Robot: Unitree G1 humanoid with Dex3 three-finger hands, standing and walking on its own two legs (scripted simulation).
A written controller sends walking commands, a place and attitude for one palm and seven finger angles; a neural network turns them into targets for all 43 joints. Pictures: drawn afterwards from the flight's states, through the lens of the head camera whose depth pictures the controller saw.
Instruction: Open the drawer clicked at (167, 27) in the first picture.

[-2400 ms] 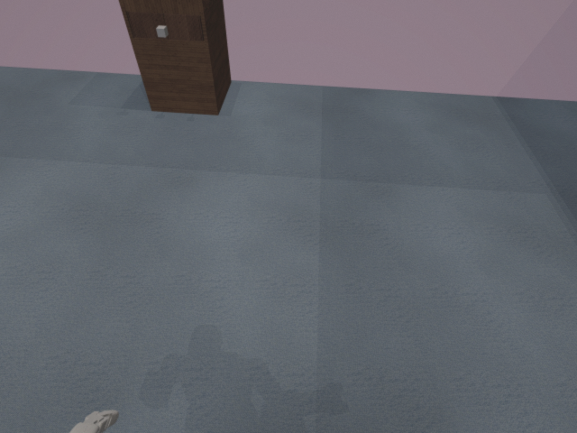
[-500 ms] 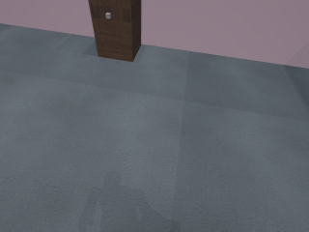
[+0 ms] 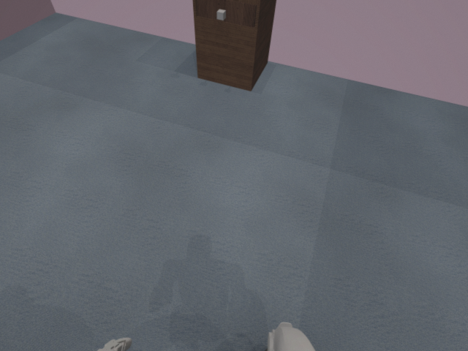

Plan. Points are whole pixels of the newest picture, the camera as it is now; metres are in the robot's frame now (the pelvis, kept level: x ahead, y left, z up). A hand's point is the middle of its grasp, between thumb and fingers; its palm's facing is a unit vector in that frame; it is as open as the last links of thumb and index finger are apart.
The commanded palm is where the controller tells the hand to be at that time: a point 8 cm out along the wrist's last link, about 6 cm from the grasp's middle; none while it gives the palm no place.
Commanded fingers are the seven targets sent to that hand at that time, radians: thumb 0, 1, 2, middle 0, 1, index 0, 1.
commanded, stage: walk to a spot facing it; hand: left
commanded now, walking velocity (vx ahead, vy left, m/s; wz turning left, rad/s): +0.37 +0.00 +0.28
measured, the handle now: (222, 13) +1.94 +0.06 -0.25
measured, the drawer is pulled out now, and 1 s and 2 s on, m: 0.00 0.00 0.00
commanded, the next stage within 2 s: none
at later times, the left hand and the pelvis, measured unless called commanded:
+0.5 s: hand out of the picture +0.14 +0.13 -0.17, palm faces +0.24 -0.95 -0.20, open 7.3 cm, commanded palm none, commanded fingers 0.00 0.90 0.90 -0.20 -0.30 -0.20 -0.30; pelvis +0.24 -0.03 +0.00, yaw +11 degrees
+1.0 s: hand (138, 201) +0.49 +0.25 -0.16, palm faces +0.24 -0.95 -0.18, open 7.4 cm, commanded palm none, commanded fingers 0.00 0.90 0.90 -0.20 -0.30 -0.20 -0.30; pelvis +0.44 +0.05 +0.00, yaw +12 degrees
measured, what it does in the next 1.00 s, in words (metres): walks ahead: right foot, then left foot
